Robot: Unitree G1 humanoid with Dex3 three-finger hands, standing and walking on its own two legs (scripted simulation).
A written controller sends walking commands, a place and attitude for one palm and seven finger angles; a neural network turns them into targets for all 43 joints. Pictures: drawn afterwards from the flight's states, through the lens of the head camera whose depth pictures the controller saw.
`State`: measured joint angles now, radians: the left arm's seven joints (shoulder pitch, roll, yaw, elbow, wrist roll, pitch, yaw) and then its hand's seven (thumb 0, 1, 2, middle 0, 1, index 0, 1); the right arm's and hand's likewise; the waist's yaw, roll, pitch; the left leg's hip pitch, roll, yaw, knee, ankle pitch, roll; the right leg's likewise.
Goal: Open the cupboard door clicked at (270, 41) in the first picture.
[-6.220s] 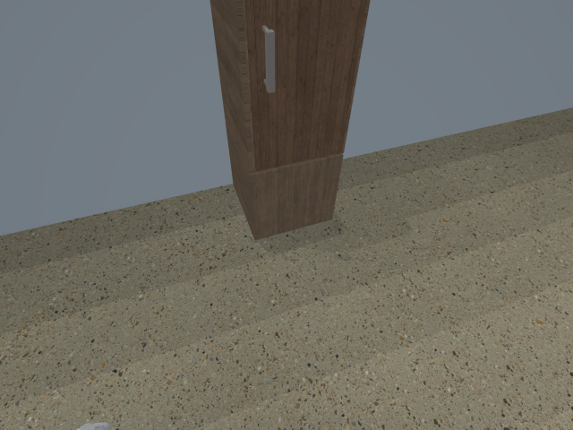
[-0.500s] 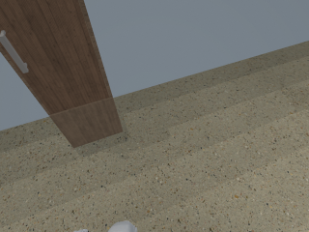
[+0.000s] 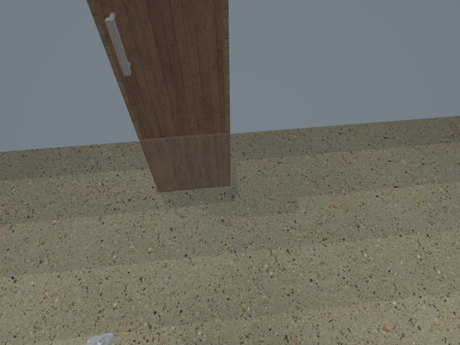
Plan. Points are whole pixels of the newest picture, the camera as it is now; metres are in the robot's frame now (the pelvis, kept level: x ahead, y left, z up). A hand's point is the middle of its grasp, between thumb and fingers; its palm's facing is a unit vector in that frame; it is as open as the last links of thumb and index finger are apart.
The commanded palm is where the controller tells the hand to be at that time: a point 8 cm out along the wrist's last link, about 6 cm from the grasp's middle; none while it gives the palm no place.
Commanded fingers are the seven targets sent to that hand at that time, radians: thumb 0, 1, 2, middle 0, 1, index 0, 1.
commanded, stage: turn to face it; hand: left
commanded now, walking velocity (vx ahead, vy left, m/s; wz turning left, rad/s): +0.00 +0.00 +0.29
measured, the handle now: (120, 45) +0.87 +0.37 +0.07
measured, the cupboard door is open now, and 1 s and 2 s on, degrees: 0 0 0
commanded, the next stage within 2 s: take the last steps up to it in 0.16 s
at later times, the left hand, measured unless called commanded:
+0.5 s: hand out of the picture -0.06 +0.20 -0.18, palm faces +0.26 -0.94 -0.21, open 7.4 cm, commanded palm none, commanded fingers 0.00 0.90 0.90 -0.20 -0.30 -0.20 -0.30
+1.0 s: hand (132, 309) +0.21 +0.22 -0.17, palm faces +0.17 -0.97 -0.20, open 7.4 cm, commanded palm none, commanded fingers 0.00 0.90 0.90 -0.20 -0.30 -0.20 -0.30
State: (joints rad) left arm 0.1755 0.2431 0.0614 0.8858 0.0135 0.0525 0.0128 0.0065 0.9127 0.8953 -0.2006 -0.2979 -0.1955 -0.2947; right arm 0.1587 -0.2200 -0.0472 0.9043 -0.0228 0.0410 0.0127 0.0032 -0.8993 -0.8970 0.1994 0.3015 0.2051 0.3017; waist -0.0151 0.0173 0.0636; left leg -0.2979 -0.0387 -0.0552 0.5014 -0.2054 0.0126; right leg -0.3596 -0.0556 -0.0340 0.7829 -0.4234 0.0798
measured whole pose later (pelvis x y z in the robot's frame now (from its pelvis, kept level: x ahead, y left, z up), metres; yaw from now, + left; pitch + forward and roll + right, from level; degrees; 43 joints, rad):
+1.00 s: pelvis +0.14 +0.03 -0.02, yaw +11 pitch -1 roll +0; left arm 0.13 0.17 0.05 1.00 0.02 -0.05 -0.02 0.00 0.91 0.90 -0.20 -0.30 -0.20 -0.29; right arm 0.45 -0.14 -0.03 1.18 -0.01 -0.03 -0.01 0.00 -0.90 -0.90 0.20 0.30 0.20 0.30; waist -0.04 0.02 0.07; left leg -0.10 0.04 0.06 0.80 -0.51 0.01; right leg -0.38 -0.06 -0.15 0.64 -0.21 -0.04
